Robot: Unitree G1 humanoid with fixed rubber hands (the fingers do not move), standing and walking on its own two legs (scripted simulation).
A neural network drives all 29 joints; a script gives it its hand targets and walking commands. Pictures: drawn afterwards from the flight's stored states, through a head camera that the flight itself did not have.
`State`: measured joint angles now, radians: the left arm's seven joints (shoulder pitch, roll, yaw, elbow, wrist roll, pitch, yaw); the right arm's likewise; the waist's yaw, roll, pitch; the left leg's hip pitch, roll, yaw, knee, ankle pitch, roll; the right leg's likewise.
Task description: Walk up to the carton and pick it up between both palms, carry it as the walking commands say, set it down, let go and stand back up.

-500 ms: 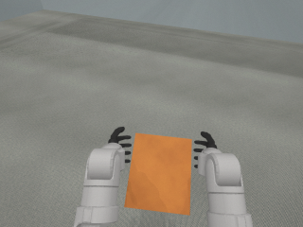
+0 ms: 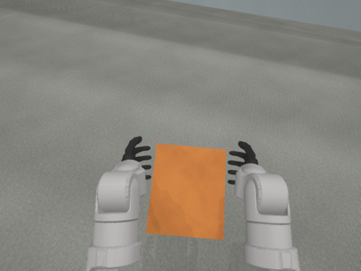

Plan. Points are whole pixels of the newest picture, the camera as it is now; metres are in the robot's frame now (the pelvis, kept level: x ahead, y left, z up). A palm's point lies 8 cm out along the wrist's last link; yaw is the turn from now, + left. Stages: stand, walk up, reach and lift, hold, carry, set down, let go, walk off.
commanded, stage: carry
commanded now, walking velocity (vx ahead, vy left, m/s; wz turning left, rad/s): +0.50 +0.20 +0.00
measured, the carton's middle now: (185, 190) +0.34 +0.00 -0.04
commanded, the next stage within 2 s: none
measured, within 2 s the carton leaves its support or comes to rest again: neither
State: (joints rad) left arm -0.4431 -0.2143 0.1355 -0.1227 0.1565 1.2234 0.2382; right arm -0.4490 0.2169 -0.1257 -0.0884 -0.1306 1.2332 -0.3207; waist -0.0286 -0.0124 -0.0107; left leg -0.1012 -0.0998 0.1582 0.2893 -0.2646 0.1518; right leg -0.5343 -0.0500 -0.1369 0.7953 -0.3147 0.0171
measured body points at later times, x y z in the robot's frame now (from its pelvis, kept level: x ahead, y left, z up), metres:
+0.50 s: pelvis +0.29 +0.18 -0.02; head +0.30 +0.20 +0.43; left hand +0.60 +0.34 +0.07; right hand +0.62 +0.10 +0.06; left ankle +0.36 +0.31 -0.74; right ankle +0.19 -0.04 -0.73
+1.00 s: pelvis +0.55 +0.32 -0.01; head +0.54 +0.32 +0.44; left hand +0.86 +0.47 +0.07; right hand +0.87 +0.23 +0.07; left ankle +0.42 +0.36 -0.66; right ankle +0.58 +0.22 -0.74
